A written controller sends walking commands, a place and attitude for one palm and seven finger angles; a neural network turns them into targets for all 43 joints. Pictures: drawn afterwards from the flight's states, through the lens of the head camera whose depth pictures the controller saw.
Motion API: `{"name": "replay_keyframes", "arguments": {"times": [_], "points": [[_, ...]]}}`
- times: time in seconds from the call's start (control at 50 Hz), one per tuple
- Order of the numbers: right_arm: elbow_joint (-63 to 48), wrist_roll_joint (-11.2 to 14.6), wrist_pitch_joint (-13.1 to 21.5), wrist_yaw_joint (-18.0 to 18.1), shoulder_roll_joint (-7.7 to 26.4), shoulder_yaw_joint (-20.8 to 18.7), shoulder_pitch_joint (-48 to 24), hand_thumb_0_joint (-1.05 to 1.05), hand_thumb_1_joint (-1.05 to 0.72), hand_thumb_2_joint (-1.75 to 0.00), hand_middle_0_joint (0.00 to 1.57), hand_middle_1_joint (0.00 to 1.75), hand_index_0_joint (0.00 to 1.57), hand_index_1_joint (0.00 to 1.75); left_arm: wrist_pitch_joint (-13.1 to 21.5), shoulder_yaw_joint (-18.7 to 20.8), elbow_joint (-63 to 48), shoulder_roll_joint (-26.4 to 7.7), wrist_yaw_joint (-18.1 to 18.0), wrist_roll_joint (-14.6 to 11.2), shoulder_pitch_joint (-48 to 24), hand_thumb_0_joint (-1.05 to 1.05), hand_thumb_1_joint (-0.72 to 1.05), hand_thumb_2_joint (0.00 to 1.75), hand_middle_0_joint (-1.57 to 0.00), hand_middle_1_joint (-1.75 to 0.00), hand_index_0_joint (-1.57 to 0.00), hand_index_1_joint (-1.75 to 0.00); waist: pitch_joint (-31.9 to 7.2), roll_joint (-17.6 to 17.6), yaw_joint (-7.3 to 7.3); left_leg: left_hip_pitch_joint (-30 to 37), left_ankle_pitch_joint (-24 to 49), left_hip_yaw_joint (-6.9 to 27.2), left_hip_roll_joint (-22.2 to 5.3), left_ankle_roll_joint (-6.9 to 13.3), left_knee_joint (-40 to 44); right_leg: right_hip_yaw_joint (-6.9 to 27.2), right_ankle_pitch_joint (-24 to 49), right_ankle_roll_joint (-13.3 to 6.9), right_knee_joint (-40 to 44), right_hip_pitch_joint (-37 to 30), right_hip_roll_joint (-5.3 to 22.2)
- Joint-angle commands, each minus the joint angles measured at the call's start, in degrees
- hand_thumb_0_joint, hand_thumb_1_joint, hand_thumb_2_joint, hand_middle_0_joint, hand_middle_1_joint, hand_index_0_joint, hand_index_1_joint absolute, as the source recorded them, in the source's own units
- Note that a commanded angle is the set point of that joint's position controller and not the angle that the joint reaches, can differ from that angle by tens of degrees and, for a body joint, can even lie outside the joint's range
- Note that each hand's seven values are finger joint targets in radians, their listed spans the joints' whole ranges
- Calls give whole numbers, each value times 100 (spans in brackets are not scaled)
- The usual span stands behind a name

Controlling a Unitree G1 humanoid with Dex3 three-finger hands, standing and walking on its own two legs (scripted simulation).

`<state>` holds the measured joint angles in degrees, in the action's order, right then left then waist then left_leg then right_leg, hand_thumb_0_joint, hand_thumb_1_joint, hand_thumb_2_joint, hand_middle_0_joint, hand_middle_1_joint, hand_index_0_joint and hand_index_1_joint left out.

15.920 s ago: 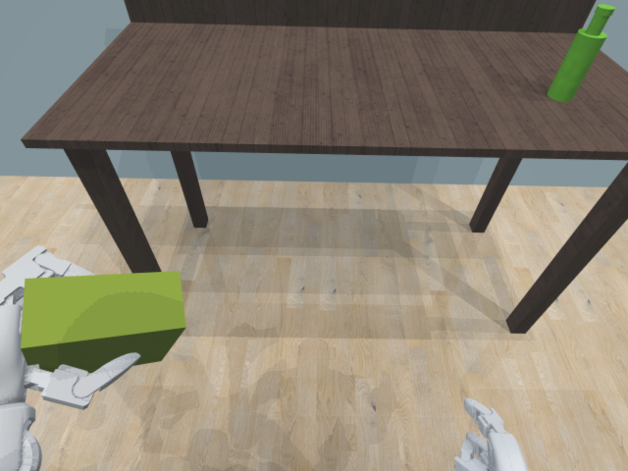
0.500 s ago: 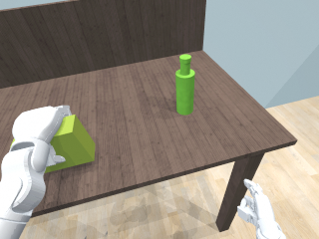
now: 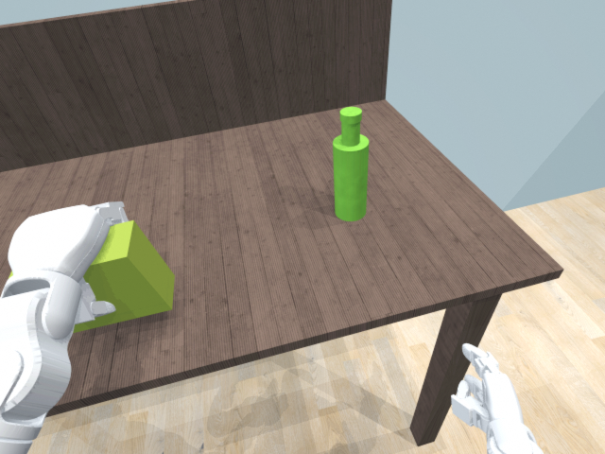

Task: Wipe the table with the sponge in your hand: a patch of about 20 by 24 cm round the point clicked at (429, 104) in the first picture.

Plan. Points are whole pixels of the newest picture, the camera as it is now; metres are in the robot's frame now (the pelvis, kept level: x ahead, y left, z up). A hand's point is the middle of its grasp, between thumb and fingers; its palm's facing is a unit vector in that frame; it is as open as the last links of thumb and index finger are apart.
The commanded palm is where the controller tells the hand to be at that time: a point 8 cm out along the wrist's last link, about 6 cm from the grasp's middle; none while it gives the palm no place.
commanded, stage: move the sponge above the wiping area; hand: left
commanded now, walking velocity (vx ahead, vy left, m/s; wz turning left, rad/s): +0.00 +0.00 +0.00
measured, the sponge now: (110, 287) +0.24 +0.30 +0.13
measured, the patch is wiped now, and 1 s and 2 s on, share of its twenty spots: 0.00 0.00 0.00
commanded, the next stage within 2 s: lower the sponge onto the table in 0.90 s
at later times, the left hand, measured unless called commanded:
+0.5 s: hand (78, 258) +0.23 +0.31 +0.19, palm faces +0.19 -0.04 -0.98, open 9.9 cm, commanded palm +0.18 +0.30 +0.26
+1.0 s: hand (80, 262) +0.22 +0.30 +0.19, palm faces +0.20 -0.05 -0.98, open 9.9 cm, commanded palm +0.18 +0.30 +0.26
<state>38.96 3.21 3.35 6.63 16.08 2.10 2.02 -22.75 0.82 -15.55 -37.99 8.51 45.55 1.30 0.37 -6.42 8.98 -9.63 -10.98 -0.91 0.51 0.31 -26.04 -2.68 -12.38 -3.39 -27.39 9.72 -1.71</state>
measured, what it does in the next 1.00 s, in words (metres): stands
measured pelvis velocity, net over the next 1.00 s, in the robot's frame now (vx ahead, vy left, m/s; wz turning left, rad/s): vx -0.01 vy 0.00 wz -0.01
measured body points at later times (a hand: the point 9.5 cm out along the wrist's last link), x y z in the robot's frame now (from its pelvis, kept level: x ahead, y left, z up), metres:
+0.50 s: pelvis +0.00 +0.00 +0.00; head -0.03 -0.05 +0.45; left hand +0.22 +0.31 +0.24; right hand +0.26 -0.20 -0.07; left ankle +0.04 +0.12 -0.74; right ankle +0.04 -0.08 -0.74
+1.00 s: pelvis -0.01 +0.00 +0.00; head -0.04 -0.06 +0.44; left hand +0.21 +0.30 +0.25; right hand +0.26 -0.19 -0.07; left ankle +0.04 +0.12 -0.74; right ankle +0.04 -0.08 -0.74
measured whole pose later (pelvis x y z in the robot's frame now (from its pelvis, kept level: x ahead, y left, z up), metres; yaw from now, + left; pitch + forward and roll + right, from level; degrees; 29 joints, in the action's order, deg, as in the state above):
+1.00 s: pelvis -0.01 +0.00 +0.00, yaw +0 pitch -6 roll +1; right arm 38.8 3.8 1.3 5.8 15.5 2.7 0.7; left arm -27.3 2.5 -17.3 -36.9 7.9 44.9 1.2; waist -0.5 -7.0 8.5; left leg -10.1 -10.2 -1.2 0.7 0.3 -25.8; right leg -2.3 -11.9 -3.3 -27.9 10.7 -1.6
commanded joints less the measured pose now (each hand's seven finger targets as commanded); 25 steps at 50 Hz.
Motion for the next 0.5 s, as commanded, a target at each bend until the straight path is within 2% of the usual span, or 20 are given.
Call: {"name": "replay_keyframes", "arguments": {"times": [0.0, 0.04, 0.06, 0.08, 0.1, 0.12, 0.14, 0.16, 0.18, 0.22, 0.24, 0.26, 0.28, 0.32, 0.34, 0.36, 0.38, 0.44, 0.46, 0.48], "points": [[-964, 17, 265, -34, 435, -51, -1586, 0, -90, -90, 20, 30, 20, 30, -210, 1174, -339, -1604, -414, 247, -2337, 0, 10, 130, -120, -160, -120, -160, -816, 97, 32, 31, 32, 413, 65, 14, 406, 868, -487, -71, 784, 19, 350], [-1011, 29, 212, -48, 463, -63, -1588, 0, -90, -90, 20, 30, 20, 30, -292, 1179, -344, -1625, -334, 202, -2070, 0, 10, 130, -120, -160, -120, -160, -927, 152, 75, 26, 63, 396, 79, 30, 407, 814, -382, -38, 777, -75, 351], [-1096, 73, 253, -42, 419, -19, -1816, 0, -90, -90, 20, 30, 20, 30, -331, 1208, -419, -1676, -280, 207, -2079, 0, 10, 130, -120, -160, -120, -160, -887, 94, 66, 2, -7, 422, 98, 21, 400, 1018, -502, -100, 796, -54, 313], [-1103, 58, 230, -47, 418, 0, -1728, 0, -90, -90, 20, 30, 20, 30, -338, 1007, -454, -1496, -222, 219, -2141, 0, 10, 130, -120, -160, -120, -160, -1043, 46, 44, -1, 50, 411, 103, 36, 404, 819, -393, -61, 727, -130, 357], [-1106, 64, 231, -50, 395, -5, -1671, 0, -90, -90, 20, 30, 20, 30, -346, 846, -431, -1324, -169, 208, -2011, 0, 10, 130, -120, -160, -120, -160, -976, 114, 7, 15, 36, 389, 90, 44, 394, 772, -395, -20, 743, -55, 361], [-1076, 43, 212, -59, 431, -23, -1600, 0, -90, -90, 20, 30, 20, 30, -346, 893, -339, -1389, -124, 244, -1904, 0, 10, 130, -120, -160, -120, -160, -922, 251, -1, -9, 28, 401, 68, 53, 398, 717, -354, -14, 740, -17, 341], [-1134, 46, 207, -76, 421, -16, -1643, 0, -90, -90, 20, 30, 20, 30, -321, 833, -526, -1344, -72, 238, -1805, 0, 10, 130, -120, -160, -120, -160, -1013, 184, 19, 3, 65, 408, 65, 64, 384, 726, -306, -15, 720, -76, 367], [-1198, 77, 248, -70, 391, 4, -1810, 0, -90, -90, 20, 30, 20, 30, -295, 1003, -747, -1544, -48, 294, -1834, 0, 10, 130, -120, -160, -120, -160, -1095, 136, 26, 59, 31, 457, 78, 72, 386, 931, -387, -83, 701, -91, 292], [-1242, 29, 249, -78, 375, 16, -1732, 0, -90, -90, 20, 30, 20, 30, -271, 848, -938, -1386, -34, 294, -1874, 0, 10, 130, -120, -160, -120, -160, -1249, 87, 59, 44, 166, 435, 86, 82, 347, 753, -238, -57, 615, -186, 356], [-1184, -17, 240, -101, 403, -9, -1609, 0, -90, -90, 20, 30, 20, 30, -237, 946, -985, -1473, -48, 330, -1681, 0, 10, 130, -120, -160, -120, -160, -1168, 137, 69, 73, 298, 437, 65, 94, 358, 693, -92, -43, 609, -149, 331], [-1155, -19, 231, -110, 414, -24, -1583, 0, -90, -90, 20, 30, 20, 30, -208, 1180, -1114, -1716, -92, 360, -1731, 0, 10, 130, -120, -160, -120, -160, -1204, 135, 90, 100, 375, 451, 68, 92, 342, 728, -28, -52, 601, -169, 321], [-1210, -15, 270, -99, 413, -12, -1771, 0, -90, -90, 20, 30, 20, 30, -208, 1506, -1234, -2029, -152, 370, -1734, 0, 10, 130, -120, -160, -120, -160, -1251, 100, 154, 101, 334, 503, 59, 80, 331, 992, -154, -141, 600, -229, 266], [-1210, -46, 266, -93, 388, 5, -1667, 0, -90, -90, 20, 30, 20, 30, -160, 1423, -1338, -1942, -219, 383, -2003, 0, 10, 130, -120, -160, -120, -160, -1418, 53, 148, 104, 473, 463, 92, 86, 305, 833, -46, -113, 559, -332, 320], [-1139, -57, 253, -126, 391, -35, -1530, 0, -90, -90, 20, 30, 20, 30, -159, 1448, -1142, -1767, -337, 293, -1606, 0, 10, 130, -120, -160, -120, -160, -1210, 14, 176, 135, 562, 438, 50, 56, 347, 741, 89, -96, 596, -249, 311], [-1110, -29, 221, -146, 395, -38, -1544, 0, -90, -90, 20, 30, 20, 30, -178, 1527, -1169, -1830, -386, 247, -1621, 0, 10, 130, -120, -160, -120, -160, -1131, -22, 177, 124, 526, 455, 63, 43, 371, 746, 59, -86, 634, -218, 292], [-1145, 0, 261, -130, 389, -19, -1789, 0, -90, -90, 20, 30, 20, 30, -231, 1617, -1169, -1924, -414, 252, -1761, 0, 10, 130, -120, -160, -120, -160, -1046, -67, 174, 118, 408, 485, 56, 21, 378, 999, -61, -169, 662, -189, 245], [-1138, -25, 237, -139, 386, -34, -1650, 0, -90, -90, 20, 30, 20, 30, -285, 1457, -1100, -1691, -437, 207, -1696, 0, 10, 130, -120, -160, -120, -160, -1105, 10, 182, 62, 452, 428, 49, 29, 362, 823, -18, -112, 630, -253, 323], [-1148, 19, 164, -161, 421, -56, -1622, 0, -90, -90, 20, 30, 20, 30, -361, 1345, -1153, -1540, -352, 113, -1279, 0, 10, 130, -120, -160, -120, -160, -1007, 74, 132, 86, 442, 389, 44, 40, 366, 715, 53, -37, 670, -180, 318], [-1222, 54, 218, -138, 382, -14, -1861, 0, -90, -90, 20, 30, 20, 30, -384, 1333, -1206, -1543, -300, 99, -1336, 0, 10, 130, -120, -160, -120, -160, -910, 38, 101, 75, 319, 424, 45, 35, 358, 967, -112, -103, 716, -104, 280], [-1208, 17, 203, -131, 405, -40, -1686, 0, -90, -90, 20, 30, 20, 30, -390, 1254, -1203, -1437, -273, 72, -1217, 0, 10, 130, -120, -160, -120, -160, -1060, 67, 114, 67, 357, 384, 37, 51, 313, 816, -48, -62, 675, -184, 352]]}}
